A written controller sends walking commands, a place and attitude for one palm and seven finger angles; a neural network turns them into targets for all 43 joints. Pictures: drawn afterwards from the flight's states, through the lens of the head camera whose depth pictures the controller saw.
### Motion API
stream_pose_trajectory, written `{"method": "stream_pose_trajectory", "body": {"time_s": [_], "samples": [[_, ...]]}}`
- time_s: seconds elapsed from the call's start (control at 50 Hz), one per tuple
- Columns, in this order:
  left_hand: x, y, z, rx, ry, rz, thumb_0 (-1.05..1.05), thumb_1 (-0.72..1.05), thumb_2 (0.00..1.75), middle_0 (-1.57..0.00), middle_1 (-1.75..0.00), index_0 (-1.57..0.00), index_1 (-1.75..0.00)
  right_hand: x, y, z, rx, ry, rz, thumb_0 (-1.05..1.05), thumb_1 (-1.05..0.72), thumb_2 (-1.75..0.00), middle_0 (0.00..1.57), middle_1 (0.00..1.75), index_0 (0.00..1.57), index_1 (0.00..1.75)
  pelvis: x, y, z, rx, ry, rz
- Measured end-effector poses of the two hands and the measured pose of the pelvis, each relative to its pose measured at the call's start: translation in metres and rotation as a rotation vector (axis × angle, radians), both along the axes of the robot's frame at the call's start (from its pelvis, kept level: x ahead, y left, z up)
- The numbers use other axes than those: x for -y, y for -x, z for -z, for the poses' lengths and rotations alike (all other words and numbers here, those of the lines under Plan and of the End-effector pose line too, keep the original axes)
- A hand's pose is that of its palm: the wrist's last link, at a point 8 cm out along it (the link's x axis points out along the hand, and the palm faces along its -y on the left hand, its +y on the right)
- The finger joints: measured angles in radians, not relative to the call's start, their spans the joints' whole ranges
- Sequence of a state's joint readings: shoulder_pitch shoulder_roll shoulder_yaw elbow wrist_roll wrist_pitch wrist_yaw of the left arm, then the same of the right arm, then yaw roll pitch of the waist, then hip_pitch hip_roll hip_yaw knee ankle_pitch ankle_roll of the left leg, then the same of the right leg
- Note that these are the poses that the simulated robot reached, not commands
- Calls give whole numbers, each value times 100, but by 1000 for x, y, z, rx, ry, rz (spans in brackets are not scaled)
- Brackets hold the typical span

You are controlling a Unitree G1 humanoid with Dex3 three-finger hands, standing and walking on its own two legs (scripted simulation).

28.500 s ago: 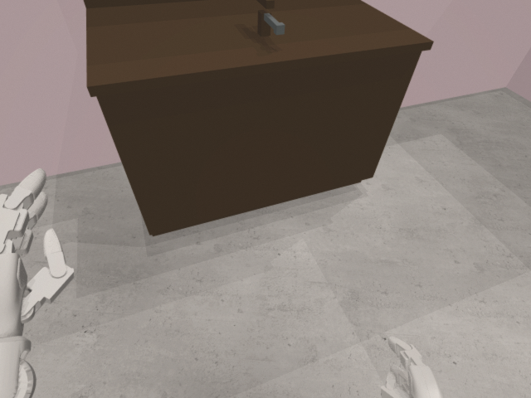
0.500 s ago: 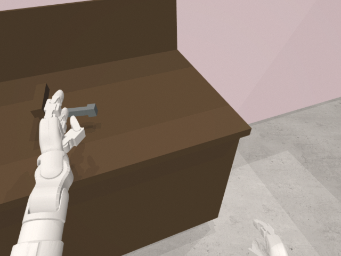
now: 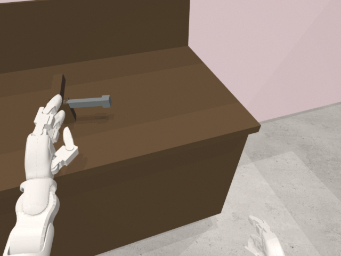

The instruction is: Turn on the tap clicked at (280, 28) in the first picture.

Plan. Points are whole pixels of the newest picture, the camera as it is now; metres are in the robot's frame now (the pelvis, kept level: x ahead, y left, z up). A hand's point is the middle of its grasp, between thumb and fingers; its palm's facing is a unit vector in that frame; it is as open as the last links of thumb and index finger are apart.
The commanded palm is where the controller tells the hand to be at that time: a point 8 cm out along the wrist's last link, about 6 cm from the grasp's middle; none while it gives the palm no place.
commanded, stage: draw the hand back beside the body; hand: left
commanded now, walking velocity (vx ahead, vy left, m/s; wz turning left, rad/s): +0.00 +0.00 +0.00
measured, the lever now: (106, 101) +0.52 +0.27 +0.09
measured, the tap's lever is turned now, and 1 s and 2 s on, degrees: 78 78 78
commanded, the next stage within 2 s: step back with the hand held close in 0.64 s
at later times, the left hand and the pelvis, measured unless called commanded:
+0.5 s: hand (48, 179) +0.20 +0.25 +0.16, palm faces +0.45 -0.83 -0.32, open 7.4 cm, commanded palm +0.15 +0.28 +0.17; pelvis +0.01 +0.00 +0.00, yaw +2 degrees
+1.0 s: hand (55, 177) +0.21 +0.25 +0.14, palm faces +0.37 -0.83 -0.41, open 7.4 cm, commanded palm +0.16 +0.29 +0.17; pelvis +0.00 +0.01 -0.01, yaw +0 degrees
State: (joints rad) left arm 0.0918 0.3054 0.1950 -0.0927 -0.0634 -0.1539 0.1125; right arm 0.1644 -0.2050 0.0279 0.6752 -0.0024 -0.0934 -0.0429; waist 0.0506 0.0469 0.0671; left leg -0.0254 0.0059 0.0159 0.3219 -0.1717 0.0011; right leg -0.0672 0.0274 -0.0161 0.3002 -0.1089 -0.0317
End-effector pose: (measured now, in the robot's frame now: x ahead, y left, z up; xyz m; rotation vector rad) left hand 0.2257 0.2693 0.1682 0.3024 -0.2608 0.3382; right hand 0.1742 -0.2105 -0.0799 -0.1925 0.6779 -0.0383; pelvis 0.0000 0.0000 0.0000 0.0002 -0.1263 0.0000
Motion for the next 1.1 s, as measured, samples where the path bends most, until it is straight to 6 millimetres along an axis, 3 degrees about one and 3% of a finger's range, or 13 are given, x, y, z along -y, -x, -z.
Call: {"method": "stream_pose_trajectory", "body": {"time_s": [0.44, 0.84, 1.1], "samples": [[-15, 71, 2, -48, -66, -105, 1, 89, 90, -21, -30, -21, -30, -8, -23, -9, 62, 18, -70, 1, -91, -90, 20, 30, 21, 30, -1, -7, 1, 12, 6, -20], [-15, 61, -1, -48, -93, -100, 1, 89, 90, -21, -30, -21, -30, -2, -19, -7, 53, 11, -50, 1, -91, -90, 20, 30, 21, 30, 3, -6, 2, -23, 13, -22], [-22, 62, 9, -148, -177, -51, 1, 89, 90, -21, -30, -21, -30, 17, 17, 6, -46, 73, 92, 1, -91, -90, 20, 30, 20, 30, -15, 11, 9, -110, 0, 0]]}}
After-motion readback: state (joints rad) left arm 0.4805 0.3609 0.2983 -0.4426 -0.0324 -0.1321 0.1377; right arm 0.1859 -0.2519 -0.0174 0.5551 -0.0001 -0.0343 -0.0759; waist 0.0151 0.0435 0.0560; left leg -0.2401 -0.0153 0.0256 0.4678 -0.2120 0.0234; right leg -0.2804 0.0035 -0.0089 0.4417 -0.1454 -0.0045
